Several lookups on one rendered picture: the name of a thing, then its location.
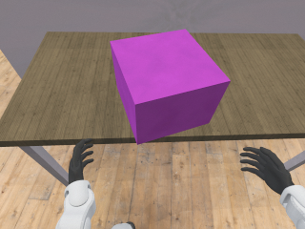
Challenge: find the table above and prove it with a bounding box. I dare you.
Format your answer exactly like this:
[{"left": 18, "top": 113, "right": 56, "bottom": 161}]
[{"left": 0, "top": 31, "right": 305, "bottom": 187}]

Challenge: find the robot right forearm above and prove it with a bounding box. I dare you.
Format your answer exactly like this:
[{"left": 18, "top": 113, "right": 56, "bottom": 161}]
[{"left": 279, "top": 185, "right": 305, "bottom": 229}]

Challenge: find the robot right hand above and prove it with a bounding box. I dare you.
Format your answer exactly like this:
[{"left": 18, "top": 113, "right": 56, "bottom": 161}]
[{"left": 239, "top": 147, "right": 294, "bottom": 195}]

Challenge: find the carton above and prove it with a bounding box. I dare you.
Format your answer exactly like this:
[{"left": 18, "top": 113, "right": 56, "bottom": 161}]
[{"left": 110, "top": 29, "right": 231, "bottom": 145}]

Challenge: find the robot left forearm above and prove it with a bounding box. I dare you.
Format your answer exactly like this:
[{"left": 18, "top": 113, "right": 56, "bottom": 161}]
[{"left": 55, "top": 179, "right": 96, "bottom": 229}]

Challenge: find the robot left hand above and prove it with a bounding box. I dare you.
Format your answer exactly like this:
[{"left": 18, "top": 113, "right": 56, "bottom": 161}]
[{"left": 69, "top": 138, "right": 94, "bottom": 185}]

